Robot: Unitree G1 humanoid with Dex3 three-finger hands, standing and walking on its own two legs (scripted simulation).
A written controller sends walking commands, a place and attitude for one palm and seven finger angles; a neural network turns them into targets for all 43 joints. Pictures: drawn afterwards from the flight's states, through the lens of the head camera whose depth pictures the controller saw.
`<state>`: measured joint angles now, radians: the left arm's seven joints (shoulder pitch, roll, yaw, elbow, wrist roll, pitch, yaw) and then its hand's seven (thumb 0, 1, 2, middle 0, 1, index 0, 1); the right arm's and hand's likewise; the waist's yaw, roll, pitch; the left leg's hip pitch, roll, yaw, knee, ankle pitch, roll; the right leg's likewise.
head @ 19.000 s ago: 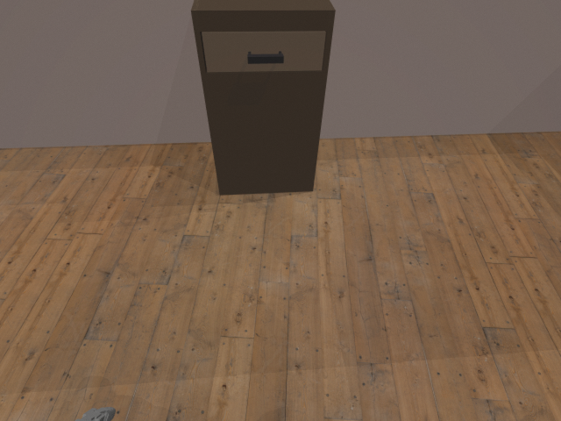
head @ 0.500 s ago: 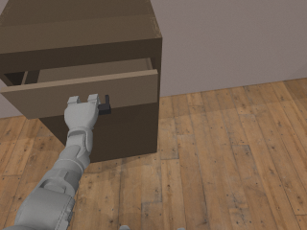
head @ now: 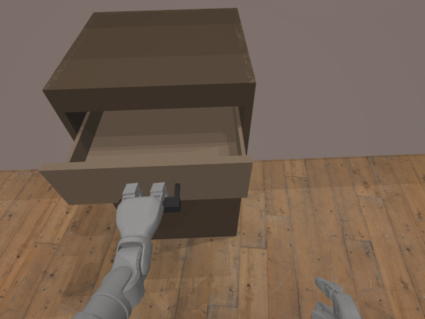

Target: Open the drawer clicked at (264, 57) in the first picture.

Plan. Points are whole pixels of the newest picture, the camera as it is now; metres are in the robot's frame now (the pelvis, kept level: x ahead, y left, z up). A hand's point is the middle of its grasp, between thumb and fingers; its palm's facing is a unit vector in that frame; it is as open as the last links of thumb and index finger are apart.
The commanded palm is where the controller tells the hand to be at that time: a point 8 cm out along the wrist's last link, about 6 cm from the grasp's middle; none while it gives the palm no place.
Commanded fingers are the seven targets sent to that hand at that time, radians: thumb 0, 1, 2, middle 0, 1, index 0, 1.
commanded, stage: pull the drawer open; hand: left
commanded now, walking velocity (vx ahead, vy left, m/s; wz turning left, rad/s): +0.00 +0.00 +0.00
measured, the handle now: (151, 197) +0.37 +0.16 -0.01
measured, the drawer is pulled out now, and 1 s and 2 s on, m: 0.18 0.30 0.30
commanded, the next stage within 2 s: open the thumb to release the handle in 0.76 s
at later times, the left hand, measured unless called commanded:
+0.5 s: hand (142, 285) +0.20 +0.15 -0.03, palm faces -0.01 -0.13 -0.99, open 5.9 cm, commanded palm +0.15 +0.14 +0.02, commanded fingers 0.00 0.90 0.90 -0.40 -1.35 -0.40 -1.35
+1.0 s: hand (138, 284) +0.20 +0.16 -0.03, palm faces +0.06 -0.08 -1.00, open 6.1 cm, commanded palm +0.17 +0.16 +0.02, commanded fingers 0.00 0.34 0.66 -0.36 -1.29 -0.36 -1.29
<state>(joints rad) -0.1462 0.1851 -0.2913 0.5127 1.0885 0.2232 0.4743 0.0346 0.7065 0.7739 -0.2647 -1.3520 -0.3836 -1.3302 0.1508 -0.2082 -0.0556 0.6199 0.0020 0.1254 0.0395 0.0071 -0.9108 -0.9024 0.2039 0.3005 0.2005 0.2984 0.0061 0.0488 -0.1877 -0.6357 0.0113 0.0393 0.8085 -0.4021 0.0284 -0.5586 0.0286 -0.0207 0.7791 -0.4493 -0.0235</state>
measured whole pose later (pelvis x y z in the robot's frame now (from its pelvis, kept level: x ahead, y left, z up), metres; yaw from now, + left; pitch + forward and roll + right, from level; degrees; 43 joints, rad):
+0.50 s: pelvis -0.02 -0.02 -0.01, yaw +0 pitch +10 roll +1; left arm 0.31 0.21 -0.29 0.13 1.11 0.16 0.50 0.06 0.69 0.78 -0.24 -1.35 -0.40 -1.33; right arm 0.13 -0.21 -0.03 0.60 -0.02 0.10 0.07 0.01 -0.91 -0.90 0.20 0.30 0.20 0.30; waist 0.04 0.06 -0.17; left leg -0.61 0.02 0.04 0.85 -0.40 0.00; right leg -0.56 0.03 -0.02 0.86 -0.48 -0.05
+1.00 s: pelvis -0.02 -0.03 -0.02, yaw +0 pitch +12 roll +1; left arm 0.33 0.24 -0.25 0.09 1.14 0.12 0.57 0.03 0.67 0.78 -0.30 -1.33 -0.37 -1.29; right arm 0.10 -0.22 -0.03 0.61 -0.04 0.08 0.04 0.01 -0.91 -0.90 0.20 0.30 0.20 0.30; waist 0.04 0.06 -0.17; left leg -0.71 0.02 0.04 0.94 -0.44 -0.01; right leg -0.66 0.04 -0.02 0.97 -0.52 -0.06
